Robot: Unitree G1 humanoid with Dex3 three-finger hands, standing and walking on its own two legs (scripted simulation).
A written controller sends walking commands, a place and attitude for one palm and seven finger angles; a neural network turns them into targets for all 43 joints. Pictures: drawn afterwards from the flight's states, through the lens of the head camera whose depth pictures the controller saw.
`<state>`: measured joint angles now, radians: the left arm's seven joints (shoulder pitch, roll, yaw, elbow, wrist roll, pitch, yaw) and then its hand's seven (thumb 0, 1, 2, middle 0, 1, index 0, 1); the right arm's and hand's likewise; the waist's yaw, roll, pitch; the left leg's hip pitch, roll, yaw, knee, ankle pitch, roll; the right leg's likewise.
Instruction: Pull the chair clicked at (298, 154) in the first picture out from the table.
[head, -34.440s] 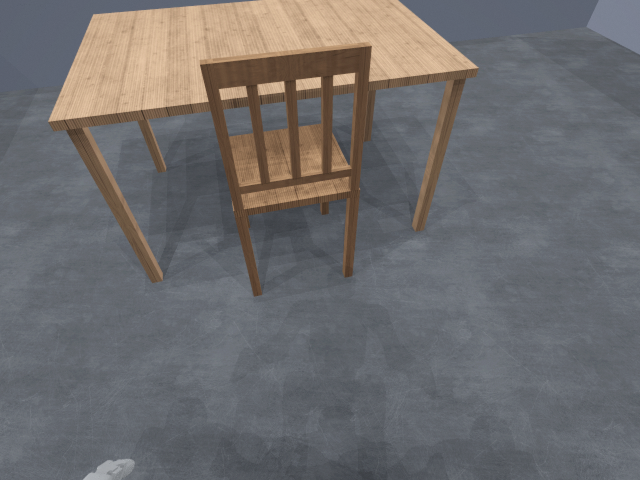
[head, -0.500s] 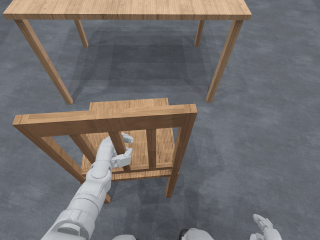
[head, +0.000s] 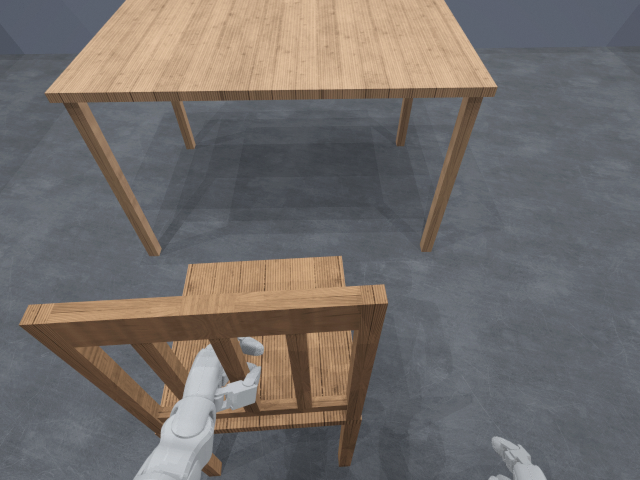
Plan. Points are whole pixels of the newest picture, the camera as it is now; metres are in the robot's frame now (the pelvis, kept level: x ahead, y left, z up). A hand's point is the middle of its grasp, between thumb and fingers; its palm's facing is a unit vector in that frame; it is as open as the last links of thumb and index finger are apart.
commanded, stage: stop walking, hand still on the chair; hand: left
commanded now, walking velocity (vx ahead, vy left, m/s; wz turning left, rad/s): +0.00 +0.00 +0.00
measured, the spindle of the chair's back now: (239, 375) +0.28 +0.14 -0.09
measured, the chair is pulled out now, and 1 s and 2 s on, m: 0.61 0.61 0.61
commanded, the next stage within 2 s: open the thumb and straighten the fingers in 0.12 s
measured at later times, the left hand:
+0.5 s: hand (244, 377) +0.26 +0.12 -0.07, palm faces -0.05 -0.99 -0.14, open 9.0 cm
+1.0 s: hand (241, 376) +0.27 +0.13 -0.07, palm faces -0.02 -0.99 -0.13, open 17.2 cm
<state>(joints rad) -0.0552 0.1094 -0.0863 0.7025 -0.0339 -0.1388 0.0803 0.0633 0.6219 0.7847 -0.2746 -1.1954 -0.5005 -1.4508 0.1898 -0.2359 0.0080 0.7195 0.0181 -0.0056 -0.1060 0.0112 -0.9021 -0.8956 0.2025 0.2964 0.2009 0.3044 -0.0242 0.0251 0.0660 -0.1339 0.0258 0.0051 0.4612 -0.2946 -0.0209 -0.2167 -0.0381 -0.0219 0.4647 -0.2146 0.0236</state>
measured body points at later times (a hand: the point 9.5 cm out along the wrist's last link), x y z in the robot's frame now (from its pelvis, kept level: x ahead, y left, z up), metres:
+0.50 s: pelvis -0.01 +0.00 -0.02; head +0.03 -0.01 +0.43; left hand +0.26 +0.18 -0.05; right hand +0.12 -0.25 -0.13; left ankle -0.03 +0.13 -0.74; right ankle +0.02 -0.13 -0.74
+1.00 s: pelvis +0.01 +0.00 -0.04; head +0.06 -0.02 +0.41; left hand +0.27 +0.18 -0.06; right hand +0.18 -0.25 -0.13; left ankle -0.03 +0.13 -0.74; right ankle +0.02 -0.13 -0.74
